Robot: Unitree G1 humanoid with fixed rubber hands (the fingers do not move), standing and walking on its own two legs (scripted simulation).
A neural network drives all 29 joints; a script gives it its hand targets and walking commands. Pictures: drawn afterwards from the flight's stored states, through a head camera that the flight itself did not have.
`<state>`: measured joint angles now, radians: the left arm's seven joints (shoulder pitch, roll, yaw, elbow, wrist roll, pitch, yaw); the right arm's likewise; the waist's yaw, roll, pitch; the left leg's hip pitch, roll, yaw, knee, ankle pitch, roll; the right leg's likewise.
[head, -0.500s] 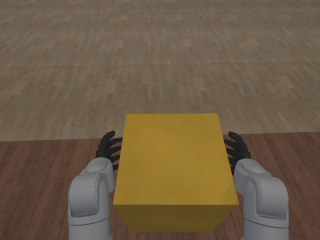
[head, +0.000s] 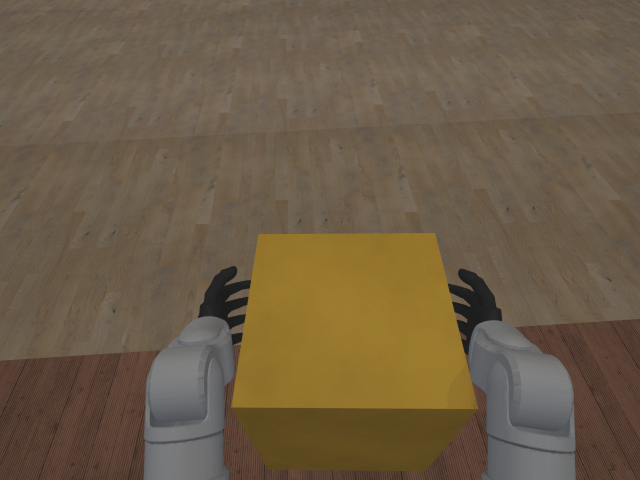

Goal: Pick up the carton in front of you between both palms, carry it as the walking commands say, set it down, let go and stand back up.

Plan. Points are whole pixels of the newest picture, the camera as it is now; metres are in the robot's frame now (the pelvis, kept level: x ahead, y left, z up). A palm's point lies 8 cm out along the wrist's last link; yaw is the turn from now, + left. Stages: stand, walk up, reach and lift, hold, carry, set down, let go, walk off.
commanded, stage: carry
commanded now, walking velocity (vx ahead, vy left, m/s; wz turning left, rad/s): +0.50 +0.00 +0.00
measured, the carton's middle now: (346, 358) +0.27 +0.00 +0.01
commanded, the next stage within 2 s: none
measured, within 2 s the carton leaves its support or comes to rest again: neither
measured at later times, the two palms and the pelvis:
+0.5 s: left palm (247, 111) +0.68 +0.17 +0.11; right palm (420, 111) +0.66 -0.13 +0.12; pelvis +0.33 +0.03 -0.01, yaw -2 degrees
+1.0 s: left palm (274, 40) +1.03 +0.15 +0.10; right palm (400, 44) +1.01 -0.15 +0.09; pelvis +0.66 +0.02 -0.02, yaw +1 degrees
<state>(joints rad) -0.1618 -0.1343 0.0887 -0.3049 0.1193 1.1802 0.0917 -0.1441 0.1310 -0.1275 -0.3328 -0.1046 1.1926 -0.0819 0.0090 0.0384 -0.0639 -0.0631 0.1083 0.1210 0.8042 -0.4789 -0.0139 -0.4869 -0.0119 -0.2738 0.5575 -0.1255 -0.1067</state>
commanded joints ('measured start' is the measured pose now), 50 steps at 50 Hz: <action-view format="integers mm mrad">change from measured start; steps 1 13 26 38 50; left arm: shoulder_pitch -401 -496 -1133 -1257 -1009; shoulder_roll -955 -844 -787 -1006 -891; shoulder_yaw -710 -741 -554 -490 -503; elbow -70 -67 288 365 324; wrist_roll -413 -460 -477 -442 -382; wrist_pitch -7 -48 9 -26 0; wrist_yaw -263 -280 -166 -144 -196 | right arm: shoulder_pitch -460 -508 -1105 -1340 -1243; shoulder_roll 909 873 743 994 978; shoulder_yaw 751 782 561 527 643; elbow -84 -52 322 342 230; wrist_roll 402 362 469 508 501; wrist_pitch -1 -69 -16 -37 -14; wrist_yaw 271 212 181 201 203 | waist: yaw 16 33 -67 -76 -132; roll -230 -175 242 79 -168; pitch -359 -196 -424 -419 -215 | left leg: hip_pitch -609 -631 286 227 292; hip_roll -58 -23 238 82 -84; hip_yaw -112 21 -607 -149 -156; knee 569 -23 -431 -352 -62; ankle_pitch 36 341 380 904 932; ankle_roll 34 29 276 203 120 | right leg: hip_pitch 756 537 -199 -203 -84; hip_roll -409 -228 35 6 136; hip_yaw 707 211 303 193 40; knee -321 -316 901 249 -229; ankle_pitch -17 186 -363 -51 267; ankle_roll -154 -57 41 65 50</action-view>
